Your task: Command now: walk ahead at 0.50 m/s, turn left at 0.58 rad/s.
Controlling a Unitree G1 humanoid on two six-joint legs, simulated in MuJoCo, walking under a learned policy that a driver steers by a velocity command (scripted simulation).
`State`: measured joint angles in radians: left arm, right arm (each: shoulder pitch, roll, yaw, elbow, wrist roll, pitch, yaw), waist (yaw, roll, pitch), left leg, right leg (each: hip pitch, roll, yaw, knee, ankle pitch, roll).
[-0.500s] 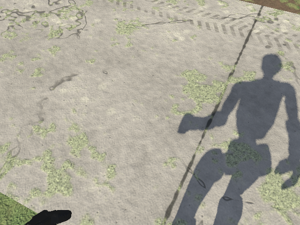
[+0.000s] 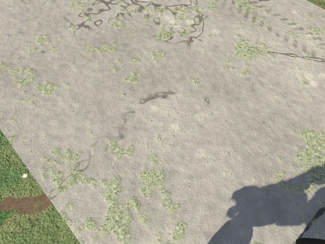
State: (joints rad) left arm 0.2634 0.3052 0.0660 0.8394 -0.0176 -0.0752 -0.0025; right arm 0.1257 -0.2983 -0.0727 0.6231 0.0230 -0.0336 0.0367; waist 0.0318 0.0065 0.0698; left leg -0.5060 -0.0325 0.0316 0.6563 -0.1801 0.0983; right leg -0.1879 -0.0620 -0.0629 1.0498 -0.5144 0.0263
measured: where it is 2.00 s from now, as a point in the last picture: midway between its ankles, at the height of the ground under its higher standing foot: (121, 179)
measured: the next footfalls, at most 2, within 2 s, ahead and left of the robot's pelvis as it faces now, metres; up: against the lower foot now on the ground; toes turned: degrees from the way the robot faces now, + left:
right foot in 0.42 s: +0.44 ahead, -0.10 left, +0.00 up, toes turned +18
left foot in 0.94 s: +0.59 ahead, +0.25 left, +0.00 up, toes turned +35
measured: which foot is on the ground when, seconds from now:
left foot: down 0.00-0.42, up 0.44-0.92, down 0.94-1.00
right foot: up 0.00-0.40, down 0.42-0.94, up 0.96-1.00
